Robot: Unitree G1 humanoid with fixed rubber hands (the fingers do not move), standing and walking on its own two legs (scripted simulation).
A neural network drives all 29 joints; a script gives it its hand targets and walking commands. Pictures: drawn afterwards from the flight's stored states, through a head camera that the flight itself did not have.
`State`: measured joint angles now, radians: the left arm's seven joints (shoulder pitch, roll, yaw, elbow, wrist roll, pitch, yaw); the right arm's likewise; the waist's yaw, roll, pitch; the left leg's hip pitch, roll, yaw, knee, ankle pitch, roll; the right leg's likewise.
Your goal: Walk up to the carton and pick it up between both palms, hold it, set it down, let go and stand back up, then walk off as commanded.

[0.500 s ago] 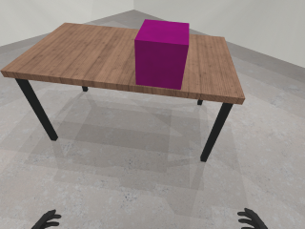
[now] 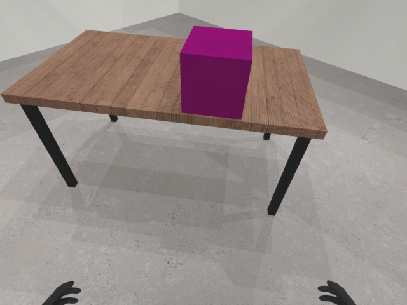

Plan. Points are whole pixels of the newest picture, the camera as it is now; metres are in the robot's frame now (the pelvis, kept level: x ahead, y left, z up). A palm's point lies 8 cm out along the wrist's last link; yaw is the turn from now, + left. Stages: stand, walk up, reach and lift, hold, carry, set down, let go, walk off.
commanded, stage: stand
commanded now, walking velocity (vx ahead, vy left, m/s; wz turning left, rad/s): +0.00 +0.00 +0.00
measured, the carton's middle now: (217, 71) +0.94 -0.04 +0.02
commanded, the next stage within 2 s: walk up in 1.64 s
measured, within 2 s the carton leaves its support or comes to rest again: neither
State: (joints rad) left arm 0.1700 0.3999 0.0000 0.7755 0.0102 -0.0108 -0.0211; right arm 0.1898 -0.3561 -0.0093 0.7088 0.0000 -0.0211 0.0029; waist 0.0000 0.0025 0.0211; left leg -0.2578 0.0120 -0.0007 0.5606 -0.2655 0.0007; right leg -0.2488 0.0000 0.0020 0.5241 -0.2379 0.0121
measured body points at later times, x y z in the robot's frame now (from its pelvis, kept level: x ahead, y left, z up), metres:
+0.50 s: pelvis +0.00 +0.00 +0.00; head +0.00 +0.00 +0.45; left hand +0.14 +0.30 -0.09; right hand +0.14 -0.29 -0.09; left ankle +0.02 +0.12 -0.73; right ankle +0.03 -0.13 -0.73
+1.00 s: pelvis +0.00 +0.00 +0.00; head +0.00 +0.00 +0.45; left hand +0.13 +0.30 -0.10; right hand +0.14 -0.29 -0.09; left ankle +0.02 +0.12 -0.73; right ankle +0.03 -0.13 -0.73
